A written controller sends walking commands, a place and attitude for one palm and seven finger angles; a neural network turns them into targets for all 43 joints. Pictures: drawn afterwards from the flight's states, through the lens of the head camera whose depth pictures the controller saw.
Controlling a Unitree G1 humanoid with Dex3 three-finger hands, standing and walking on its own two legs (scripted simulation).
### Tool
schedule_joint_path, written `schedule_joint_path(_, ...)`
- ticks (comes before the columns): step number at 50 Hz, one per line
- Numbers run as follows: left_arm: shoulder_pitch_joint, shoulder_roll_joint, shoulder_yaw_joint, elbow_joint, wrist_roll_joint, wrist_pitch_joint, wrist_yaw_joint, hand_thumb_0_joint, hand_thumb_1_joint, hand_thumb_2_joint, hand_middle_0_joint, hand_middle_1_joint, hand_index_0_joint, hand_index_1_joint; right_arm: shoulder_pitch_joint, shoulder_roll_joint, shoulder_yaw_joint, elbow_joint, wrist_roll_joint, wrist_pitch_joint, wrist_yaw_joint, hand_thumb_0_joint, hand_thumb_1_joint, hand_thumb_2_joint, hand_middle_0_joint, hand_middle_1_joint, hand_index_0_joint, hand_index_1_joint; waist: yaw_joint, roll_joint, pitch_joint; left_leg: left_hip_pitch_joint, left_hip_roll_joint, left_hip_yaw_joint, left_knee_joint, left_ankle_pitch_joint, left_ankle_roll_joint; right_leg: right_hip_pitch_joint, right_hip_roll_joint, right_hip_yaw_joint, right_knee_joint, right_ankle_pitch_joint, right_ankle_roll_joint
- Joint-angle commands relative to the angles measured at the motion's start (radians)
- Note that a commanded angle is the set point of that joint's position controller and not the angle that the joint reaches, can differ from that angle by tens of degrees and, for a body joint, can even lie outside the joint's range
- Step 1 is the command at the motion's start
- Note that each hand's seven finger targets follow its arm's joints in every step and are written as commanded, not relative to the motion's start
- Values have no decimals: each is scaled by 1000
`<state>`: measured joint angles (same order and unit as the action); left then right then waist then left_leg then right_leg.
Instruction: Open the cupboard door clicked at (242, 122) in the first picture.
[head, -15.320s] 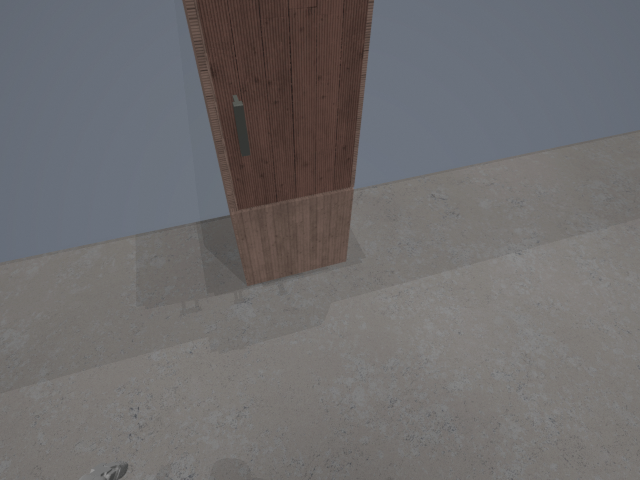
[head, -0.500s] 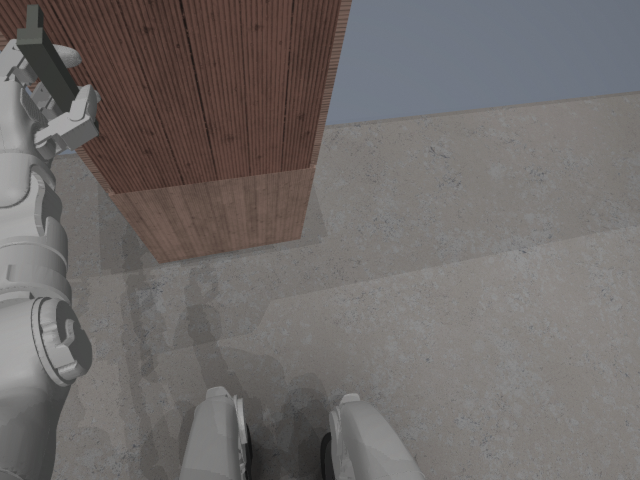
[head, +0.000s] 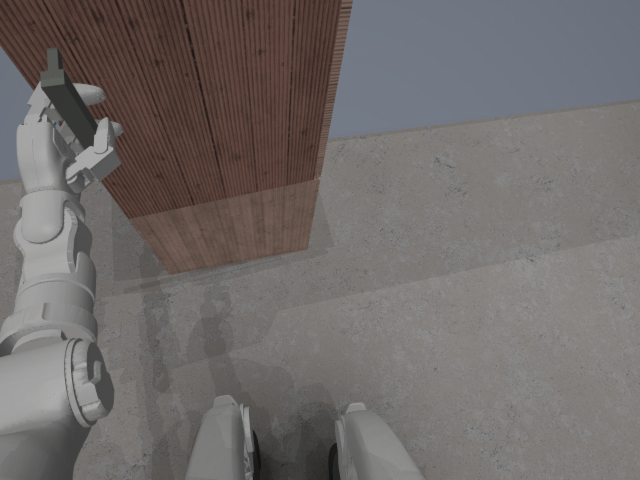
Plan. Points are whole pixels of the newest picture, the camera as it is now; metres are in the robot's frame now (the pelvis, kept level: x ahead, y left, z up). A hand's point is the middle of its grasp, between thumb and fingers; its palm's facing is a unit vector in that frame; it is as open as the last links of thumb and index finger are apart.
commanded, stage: pull the door open along its arc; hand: left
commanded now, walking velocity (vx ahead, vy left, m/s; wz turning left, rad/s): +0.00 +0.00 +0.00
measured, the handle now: (82, 112) +0.54 +0.26 +0.06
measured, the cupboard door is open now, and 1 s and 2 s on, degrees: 4 45 45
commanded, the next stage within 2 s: open thumb and fingers to let go in 0.62 s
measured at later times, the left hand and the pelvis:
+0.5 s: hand (218, 265) +0.35 +0.09 +0.06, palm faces +0.46 -0.89 +0.02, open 6.3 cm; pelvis +0.03 -0.02 +0.03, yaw +3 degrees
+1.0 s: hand (246, 279) +0.33 +0.07 +0.05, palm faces +0.53 -0.84 -0.04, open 7.9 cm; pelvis +0.03 -0.07 +0.02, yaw +7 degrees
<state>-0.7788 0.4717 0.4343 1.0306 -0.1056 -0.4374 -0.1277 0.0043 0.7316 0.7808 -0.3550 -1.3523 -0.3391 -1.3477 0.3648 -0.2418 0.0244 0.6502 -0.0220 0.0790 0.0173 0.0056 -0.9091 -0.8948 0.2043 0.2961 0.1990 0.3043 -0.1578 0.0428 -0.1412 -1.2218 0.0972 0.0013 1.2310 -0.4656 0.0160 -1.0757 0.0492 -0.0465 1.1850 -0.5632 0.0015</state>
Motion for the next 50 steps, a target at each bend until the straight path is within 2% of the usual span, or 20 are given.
schedule_joint_path(1, -85, 104, -43, -286, -38, -65, -12, 0, 900, 900, -400, -1350, -400, -1350, 107, -177, -75, -94, 12, -18, -4, 0, -900, -900, 200, 300, 200, 300, 59, 72, -501, 553, -57, -38, -151, 357, 7, 187, 23, -10, -173, 400, -14)
schedule_joint_path(5, 105, -14, -116, -468, -61, -68, 11, 0, 900, 900, -400, -1350, -400, -1350, 71, -164, -88, -124, 20, -24, 7, 0, -900, -900, 200, 300, 200, 300, 86, 77, -492, 615, -60, -30, -180, 423, -1, 222, 20, -22, -179, 462, -18)
schedule_joint_path(6, 153, -72, 3, -521, -133, -59, 152, 0, 900, 900, -400, -1350, -400, -1350, 47, -139, -88, -137, 8, -30, 5, 0, -900, -900, 200, 300, 200, 300, 152, 65, -484, 599, -62, -17, -197, 430, -10, 255, 17, -30, -190, 455, -12)
schedule_joint_path(7, 214, -169, -91, -556, -111, -49, 235, 0, 900, 900, -400, -1350, -400, -1350, 31, -132, -83, -142, 3, -36, 14, 0, -900, -900, 200, 300, 200, 300, 126, 70, -454, 606, -58, -19, -205, 436, -17, 242, 16, -36, -188, 449, -9)
schedule_joint_path(8, 257, -215, -115, -584, -91, -42, 308, 0, 900, 900, -400, -1350, -400, -1350, 24, -124, -83, -141, -6, -38, 24, 0, -900, -900, 200, 300, 200, 300, 130, 45, -427, 589, -59, -16, -207, 433, -18, 252, 14, -41, -186, 450, -10)
schedule_joint_path(9, 307, -231, -133, -599, -57, -41, 374, 0, 900, 900, -400, -1350, -400, -1350, 19, -125, -84, -141, -14, -38, 30, 0, -900, -900, 200, 300, 200, 300, 129, 10, -407, 583, -56, -23, -210, 438, -19, 252, 16, -44, -181, 447, -12)
schedule_joint_path(10, 313, -243, -147, -671, -25, -49, 439, 0, 900, 900, -400, -1350, -400, -1350, 9, -123, -87, -147, -23, -37, 37, 0, -900, -900, 200, 300, 200, 300, 136, 29, -438, 598, -57, -19, -209, 468, -22, 270, 9, -40, -170, 473, -13)
schedule_joint_path(13, 456, -349, -263, -781, 79, -50, 570, 0, 900, 900, -400, -1350, -400, -1350, -24, -105, -92, -168, -42, -28, 59, 0, -900, -900, 200, 300, 200, 300, 151, 31, -435, 628, -56, -16, -216, 508, -27, 305, 3, -40, -163, 499, -21)
schedule_joint_path(16, 577, -445, -372, -855, 149, -41, 658, 0, 900, 900, -400, -1350, -400, -1350, -73, -88, -93, -193, -51, -24, 65, 0, -900, -900, 200, 300, 200, 300, 151, -23, -409, 616, -61, -11, -220, 492, -20, 345, -3, -36, -173, 522, -21)
schedule_joint_path(20, 692, -499, -403, -925, 191, -23, 734, 0, 900, 900, -400, -1350, -400, -1350, -148, -53, -79, -215, -60, -40, 42, 0, -900, -900, 200, 300, 200, 300, 176, -69, -370, 575, -74, -3, -228, 417, -19, 399, -11, -29, -191, 514, -25)
schedule_joint_path(21, 728, -528, -435, -942, 201, -14, 739, 0, 900, 900, -400, -1350, -400, -1350, -163, -45, -72, -220, -62, -47, 37, 0, -900, -900, 200, 300, 200, 300, 179, -65, -363, 574, -78, 0, -230, 405, -20, 407, -14, -29, -195, 512, -26)
schedule_joint_path(24, 886, -536, -463, -998, 230, 13, 736, 0, 900, 900, -400, -1350, -400, -1350, -192, -25, -62, -234, -67, -62, 23, 0, -900, -900, 200, 300, 200, 300, 199, -94, -350, 567, -82, 6, -230, 402, -18, 449, -20, -15, -214, 546, -27)
schedule_joint_path(27, 966, -595, -533, -1070, 239, 46, 729, 0, 900, 900, -400, -1350, -400, -1350, -226, -5, -48, -240, -66, -76, 15, 0, -900, -900, 200, 300, 200, 300, 195, -67, -327, 574, -90, 13, -225, 405, -20, 462, -35, -7, -224, 609, -20)
schedule_joint_path(31, 877, -665, -610, -1053, 261, 77, 743, 0, 900, 900, -400, -1350, -400, -1350, -240, 0, -40, -225, -72, -103, 9, 0, -900, -900, 200, 300, 200, 300, 155, -54, -284, 554, -92, -4, -199, 363, -20, 403, -49, 1, -225, 608, -8)
schedule_joint_path(34, 777, -712, -656, -1038, 263, 85, 752, 0, 900, 900, -400, -1350, -400, -1350, -234, -3, -42, -208, -75, -130, 4, 0, -900, -900, 200, 300, 200, 300, 119, -95, -279, 530, -96, -17, -176, 332, -18, 390, -65, 20, -237, 644, 8)
schedule_joint_path(35, 736, -679, -624, -1022, 262, 81, 758, 0, 900, 900, -400, -1350, -400, -1350, -230, -8, -47, -198, -78, -134, 0, 0, -900, -900, 200, 300, 200, 300, 120, -107, -289, 515, -96, -18, -169, 319, -20, 387, -71, 27, -235, 644, 12)
schedule_joint_path(36, 631, -631, -587, -1003, 261, 71, 767, 0, 900, 900, -400, -1350, -400, -1350, -228, -12, -48, -177, -80, -132, -8, 0, -900, -900, 200, 300, 200, 300, 104, -110, -281, 498, -97, -21, -156, 302, -19, 369, -80, 43, -238, 645, 18)
schedule_joint_path(38, 643, -623, -572, -980, 257, 55, 762, 0, 760, 840, -390, -1335, -390, -1335, -224, -10, -54, -171, -82, -132, -17, 0, -900, -900, 200, 300, 200, 300, 119, -111, -322, 482, -104, -20, -150, 294, -21, 405, -94, 67, -238, 676, 24)
schedule_joint_path(43, 637, -597, -553, -956, 221, 26, 724, 0, 410, 690, -365, -1298, -365, -1298, -211, -14, -65, -164, -75, -130, -22, 0, -900, -900, 200, 300, 200, 300, 125, -158, -356, 438, -110, -19, -150, 276, -21, 486, -124, 119, -258, 754, 43)
schedule_joint_path(50, 599, -579, -535, -914, 203, -19, 701, 0, -80, 480, -330, -1245, -330, -1245, -207, -26, -76, -151, -71, -130, -16, 0, -900, -900, 200, 300, 200, 300, 124, -164, -330, 397, -109, -28, -153, 226, -16, 467, -128, 140, -271, 660, 42)
